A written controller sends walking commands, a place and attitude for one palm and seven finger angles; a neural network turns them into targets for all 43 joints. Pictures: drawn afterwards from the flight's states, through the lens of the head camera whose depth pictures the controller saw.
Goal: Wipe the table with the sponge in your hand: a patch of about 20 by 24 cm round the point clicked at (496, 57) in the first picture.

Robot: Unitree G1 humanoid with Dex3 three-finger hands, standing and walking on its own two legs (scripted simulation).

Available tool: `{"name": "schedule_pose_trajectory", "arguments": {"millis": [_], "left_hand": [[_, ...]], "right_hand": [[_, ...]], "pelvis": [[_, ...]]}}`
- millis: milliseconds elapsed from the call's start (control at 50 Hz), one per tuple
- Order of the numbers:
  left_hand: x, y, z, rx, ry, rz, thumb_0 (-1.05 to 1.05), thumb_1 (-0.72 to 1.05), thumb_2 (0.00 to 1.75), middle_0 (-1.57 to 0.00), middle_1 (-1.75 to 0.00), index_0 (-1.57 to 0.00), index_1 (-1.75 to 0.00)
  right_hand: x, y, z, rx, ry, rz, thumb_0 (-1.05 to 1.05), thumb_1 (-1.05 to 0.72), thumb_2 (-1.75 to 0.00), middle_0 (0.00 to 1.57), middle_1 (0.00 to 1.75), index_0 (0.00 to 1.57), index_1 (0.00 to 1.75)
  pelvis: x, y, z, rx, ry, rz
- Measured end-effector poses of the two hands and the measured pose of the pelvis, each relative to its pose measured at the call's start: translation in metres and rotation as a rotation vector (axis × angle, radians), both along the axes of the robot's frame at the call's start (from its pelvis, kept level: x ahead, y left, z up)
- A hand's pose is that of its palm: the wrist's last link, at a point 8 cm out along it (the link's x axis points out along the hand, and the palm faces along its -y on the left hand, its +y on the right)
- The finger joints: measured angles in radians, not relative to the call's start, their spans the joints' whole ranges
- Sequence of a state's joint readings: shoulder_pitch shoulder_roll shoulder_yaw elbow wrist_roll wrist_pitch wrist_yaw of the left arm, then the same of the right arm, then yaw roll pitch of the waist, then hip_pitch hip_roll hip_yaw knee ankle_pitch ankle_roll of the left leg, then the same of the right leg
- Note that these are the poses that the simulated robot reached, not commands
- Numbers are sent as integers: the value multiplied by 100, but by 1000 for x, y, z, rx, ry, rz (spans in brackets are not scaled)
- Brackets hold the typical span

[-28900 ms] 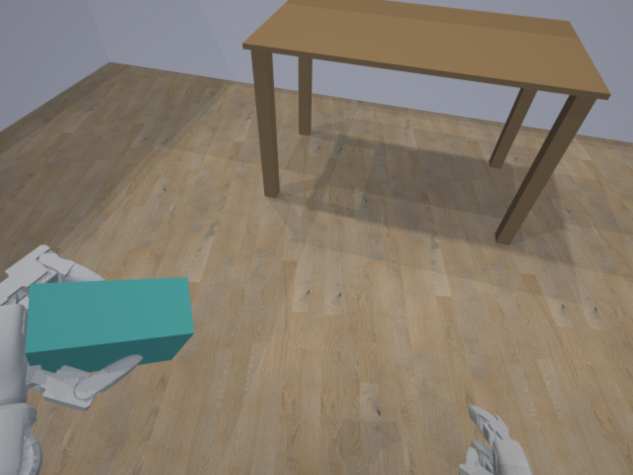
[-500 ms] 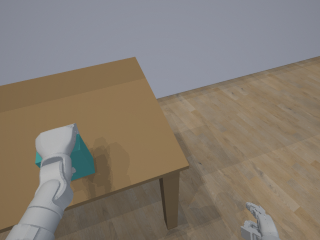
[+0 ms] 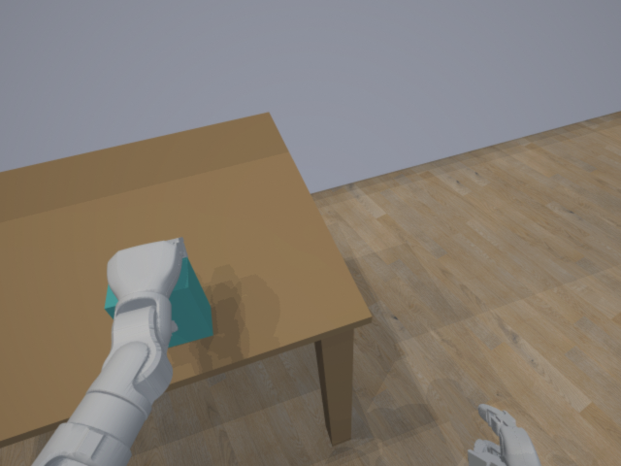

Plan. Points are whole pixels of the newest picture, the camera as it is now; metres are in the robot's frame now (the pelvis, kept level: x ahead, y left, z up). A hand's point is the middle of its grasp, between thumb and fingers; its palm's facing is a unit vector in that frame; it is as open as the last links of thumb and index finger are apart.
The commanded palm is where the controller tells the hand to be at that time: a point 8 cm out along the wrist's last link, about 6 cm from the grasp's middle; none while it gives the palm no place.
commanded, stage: slide across to the third lane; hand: left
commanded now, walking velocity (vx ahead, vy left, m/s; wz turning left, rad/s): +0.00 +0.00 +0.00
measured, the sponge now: (169, 315) +0.31 +0.26 +0.00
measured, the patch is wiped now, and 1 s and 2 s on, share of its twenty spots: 0.70 0.80 0.85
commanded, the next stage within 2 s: wipe forward along the third lane in 0.30 s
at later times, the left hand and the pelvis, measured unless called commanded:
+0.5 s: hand (197, 283) +0.34 +0.21 +0.05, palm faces -0.04 +0.01 -1.00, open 10.0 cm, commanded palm +0.32 +0.20 +0.09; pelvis -0.02 -0.02 +0.00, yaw +0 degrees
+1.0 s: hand (195, 255) +0.39 +0.23 +0.05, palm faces -0.08 +0.04 -1.00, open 9.9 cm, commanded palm +0.37 +0.23 +0.08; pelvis -0.02 -0.02 +0.00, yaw -1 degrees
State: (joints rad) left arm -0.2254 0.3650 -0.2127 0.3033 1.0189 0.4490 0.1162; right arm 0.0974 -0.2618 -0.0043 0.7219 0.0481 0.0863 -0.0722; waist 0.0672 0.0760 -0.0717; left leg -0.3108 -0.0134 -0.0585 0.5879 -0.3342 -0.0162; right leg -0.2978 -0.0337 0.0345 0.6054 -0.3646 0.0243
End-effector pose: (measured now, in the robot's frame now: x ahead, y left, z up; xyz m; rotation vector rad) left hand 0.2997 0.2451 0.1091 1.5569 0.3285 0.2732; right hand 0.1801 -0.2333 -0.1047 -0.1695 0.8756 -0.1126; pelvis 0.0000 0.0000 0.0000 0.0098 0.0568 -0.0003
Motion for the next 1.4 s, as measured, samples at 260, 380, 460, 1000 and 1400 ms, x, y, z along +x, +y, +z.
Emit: {"name": "schedule_pose_trajectory", "arguments": {"millis": [260, 380, 460, 1000, 1400], "left_hand": [[4, -24, 0, 6, -12, 20, 0, -48, 108, -73, -136, -72, -139], [9, -41, 0, 3, -5, -5, 0, -48, 108, -73, -136, -72, -139], [15, -47, 0, 4, 2, -8, 0, -49, 108, -73, -136, -73, -139], [72, -28, 0, 38, 43, -15, 1, -51, 108, -77, -132, -76, -135], [109, -7, 0, 46, 53, -6, 2, -51, 108, -77, -132, -76, -136]], "right_hand": [[-4, 0, 3, 18, -7, 10, 1, -90, -90, 20, 30, 20, 30], [-7, -7, 4, 12, -9, 2, 1, -90, -90, 20, 30, 20, 30], [-11, -12, 3, 5, -1, -8, 1, -90, -90, 20, 30, 20, 30], [-102, -50, -26, -50, 219, -140, 1, -90, -90, 20, 30, 20, 30], [-144, -37, -27, -63, 293, -195, 1, -90, -90, 20, 30, 20, 30]], "pelvis": [[-12, -7, 1, 5, -9, 2], [-16, -11, 1, 7, -12, 4], [-18, -14, 1, 10, -11, -2], [-24, -22, -4, 6, 79, -12], [-31, -5, -8, -6, 149, -26]]}}
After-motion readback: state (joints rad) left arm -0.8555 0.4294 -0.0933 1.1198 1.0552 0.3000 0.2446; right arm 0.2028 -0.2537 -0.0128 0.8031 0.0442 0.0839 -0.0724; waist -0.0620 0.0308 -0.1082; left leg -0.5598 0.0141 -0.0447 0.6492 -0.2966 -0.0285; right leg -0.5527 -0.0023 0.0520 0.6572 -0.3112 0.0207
